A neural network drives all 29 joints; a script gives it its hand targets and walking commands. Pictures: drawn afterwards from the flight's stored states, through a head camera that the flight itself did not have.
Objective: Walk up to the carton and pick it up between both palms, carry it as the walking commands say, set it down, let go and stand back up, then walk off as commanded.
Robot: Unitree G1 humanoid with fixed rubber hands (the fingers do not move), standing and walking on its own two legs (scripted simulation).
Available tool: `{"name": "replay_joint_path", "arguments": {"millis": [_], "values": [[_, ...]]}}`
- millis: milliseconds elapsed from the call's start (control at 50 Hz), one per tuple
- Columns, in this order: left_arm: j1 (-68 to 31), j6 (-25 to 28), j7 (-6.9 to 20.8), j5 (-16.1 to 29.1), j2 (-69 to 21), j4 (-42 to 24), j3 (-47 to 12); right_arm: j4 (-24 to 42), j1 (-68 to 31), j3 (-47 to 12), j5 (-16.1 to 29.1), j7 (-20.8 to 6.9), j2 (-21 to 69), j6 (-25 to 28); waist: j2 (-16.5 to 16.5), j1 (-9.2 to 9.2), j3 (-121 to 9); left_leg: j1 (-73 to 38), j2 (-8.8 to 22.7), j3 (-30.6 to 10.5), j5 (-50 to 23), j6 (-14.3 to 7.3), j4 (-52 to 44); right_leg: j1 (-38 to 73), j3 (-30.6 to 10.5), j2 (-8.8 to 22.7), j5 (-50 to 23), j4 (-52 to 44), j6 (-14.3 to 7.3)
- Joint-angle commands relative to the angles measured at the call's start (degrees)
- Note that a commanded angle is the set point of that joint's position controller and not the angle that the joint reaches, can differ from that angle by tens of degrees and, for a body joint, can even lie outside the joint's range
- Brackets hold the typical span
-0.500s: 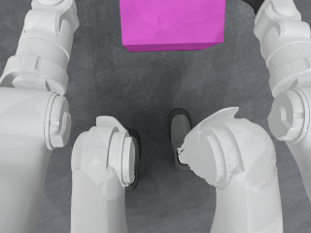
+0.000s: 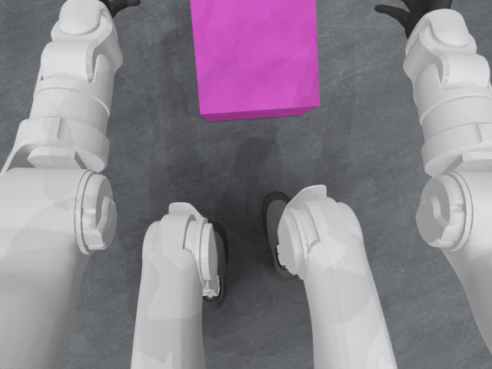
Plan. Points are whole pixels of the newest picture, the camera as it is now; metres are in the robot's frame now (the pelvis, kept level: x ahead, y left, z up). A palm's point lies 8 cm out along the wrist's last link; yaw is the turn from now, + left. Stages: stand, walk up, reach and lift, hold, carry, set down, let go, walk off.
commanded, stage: set down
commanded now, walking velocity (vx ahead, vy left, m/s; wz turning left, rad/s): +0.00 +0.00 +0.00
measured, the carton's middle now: (253, 54) +0.57 -0.07 -0.34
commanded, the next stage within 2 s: let go in 1.00 s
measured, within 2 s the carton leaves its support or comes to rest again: neither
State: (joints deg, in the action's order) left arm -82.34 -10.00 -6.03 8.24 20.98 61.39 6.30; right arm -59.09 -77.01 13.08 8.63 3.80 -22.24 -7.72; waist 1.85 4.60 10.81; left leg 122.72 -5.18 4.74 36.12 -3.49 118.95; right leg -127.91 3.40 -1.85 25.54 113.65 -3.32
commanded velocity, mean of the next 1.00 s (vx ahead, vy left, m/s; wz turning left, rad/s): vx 0.00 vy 0.00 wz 0.00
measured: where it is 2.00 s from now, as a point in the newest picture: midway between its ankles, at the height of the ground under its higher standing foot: (248, 265)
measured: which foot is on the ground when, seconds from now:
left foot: down 0.00-1.00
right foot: down 0.00-1.00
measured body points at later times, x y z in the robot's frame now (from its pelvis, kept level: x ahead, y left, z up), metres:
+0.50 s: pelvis +0.02 -0.01 +0.13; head +0.34 -0.03 +0.44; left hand +0.59 +0.14 +0.03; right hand +0.54 -0.27 +0.03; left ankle +0.09 +0.08 -0.38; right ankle +0.14 -0.09 -0.38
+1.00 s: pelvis +0.05 -0.01 +0.26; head +0.34 -0.03 +0.59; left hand +0.59 +0.14 +0.15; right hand +0.54 -0.27 +0.15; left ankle +0.09 +0.08 -0.38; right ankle +0.14 -0.09 -0.38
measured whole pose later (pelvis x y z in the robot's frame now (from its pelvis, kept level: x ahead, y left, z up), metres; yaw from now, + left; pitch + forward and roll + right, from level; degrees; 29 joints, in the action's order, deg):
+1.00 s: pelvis +0.05 -0.01 +0.26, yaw +0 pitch +43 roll +2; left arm -65.8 -8.1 0.3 -2.7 15.3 56.4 17.1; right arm -52.8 -61.6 20.6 -1.5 -1.2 -15.1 -7.2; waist 1.2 4.1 -2.3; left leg 81.4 -5.8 -0.5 19.7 -1.5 58.6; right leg -85.4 -0.5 -3.4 12.7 55.7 -2.7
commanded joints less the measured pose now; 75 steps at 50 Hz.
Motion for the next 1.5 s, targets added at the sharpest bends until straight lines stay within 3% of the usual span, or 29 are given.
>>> {"name": "replay_joint_path", "arguments": {"millis": [0, 160, 400, 600, 800, 900, 980, 1140, 1200, 1280, 1480], "values": [[-13.5, 0.5, 0.4, -1.1, 6.2, -6.4, 1.8, 7.1, -13.3, 1.2, -0.7, -0.6, -6.8, 0.4, -0.9, 0.98, -65.8, -21.1, 1.3, -5.7, -11.4, 2.4, -15.3, 45.8, -5.5, 0.7, -15.2, -9.6, 3.2], [-12.2, -1.2, 1.3, -2.4, 5.8, -11.5, 2.8, 10.8, -10.8, 3.4, -2.2, -1.0, -7.4, -1.3, 0.4, 2.16, -72.1, -27.9, 0.6, -5.2, -13.1, 3.0, -22.2, 52.0, -4.6, -0.1, -17.2, -16.8, 3.3], [-4.8, -2.0, 2.9, -4.5, 4.7, -15.6, 5.0, 15.3, -3.8, 4.6, -2.9, -2.8, -5.4, -2.7, 0.6, 1.75, -75.0, -36.0, -0.2, -4.6, -18.7, 3.6, -34.1, 63.5, -4.7, -0.6, -24.0, -27.9, 3.9], [-0.4, -0.5, 4.4, -5.1, 4.2, -14.9, 6.2, 15.9, 0.0, 4.7, -3.8, -3.6, -3.3, -1.8, -0.4, 1.48, -72.7, -39.4, -0.1, -4.6, -20.6, 4.0, -46.4, 76.0, -6.2, 0.1, -29.6, -38.8, 4.0], [2.3, 1.1, 5.6, -6.6, 2.8, -14.7, 7.6, 15.6, 2.9, 5.8, -5.9, -4.4, -1.7, -0.3, -0.1, 1.07, -70.0, -49.5, 1.0, -5.9, -22.9, 4.4, -60.5, 86.0, -7.2, 0.9, -31.8, -52.4, 4.4], [3.9, 2.7, 6.3, -9.8, 0.0, -10.2, 10.0, 11.6, 3.6, 7.0, -8.9, -5.0, 1.4, 1.3, -0.6, 0.17, -59.4, -49.6, 2.1, -6.5, -21.4, 4.6, -66.0, 83.5, -7.0, 1.6, -27.6, -57.9, 4.5], [5.7, 3.2, 6.3, -12.7, -0.5, -9.7, 12.8, 11.2, 5.4, 8.8, -11.9, -5.1, 1.7, 1.9, -1.2, 0.16, -59.3, -50.4, 2.2, -6.4, -22.4, 5.0, -67.6, 86.7, -7.2, 1.9, -28.8, -59.4, 4.6], [21.2, 3.3, 3.0, -13.9, -4.2, -24.2, 10.1, 22.8, 20.8, 6.5, -13.3, -7.4, -0.8, 2.4, -0.9, -0.08, -76.9, -63.8, 1.8, -7.3, -37.7, 5.4, -70.3, 104.3, -7.6, 1.3, -47.3, -59.8, 3.9], [28.9, 3.1, 2.5, -13.2, -4.5, -30.5, 7.7, 27.8, 28.3, 3.7, -12.2, -8.2, -0.9, 2.2, -2.4, 0.22, -77.6, -65.6, 1.3, -7.3, -38.9, 5.1, -72.5, 111.2, -9.0, 1.7, -52.0, -61.5, 3.5], [38.3, 3.4, 3.2, -12.6, -5.6, -33.5, 6.2, 29.8, 36.7, 0.2, -10.1, -9.0, 1.2, 2.5, -2.8, -0.77, -69.1, -67.2, 1.4, -7.6, -35.8, 4.5, -76.1, 113.9, -10.2, 2.5, -50.5, -65.3, 3.4], [62.1, 8.1, 5.6, -12.1, -6.4, -30.7, 4.6, 29.5, 60.4, -4.0, -9.3, -8.0, 4.5, 6.6, -2.6, -2.36, -46.6, -75.9, 3.8, -8.5, -32.0, 4.4, -83.9, 117.9, -11.2, 3.5, -44.2, -74.5, 3.8]]}}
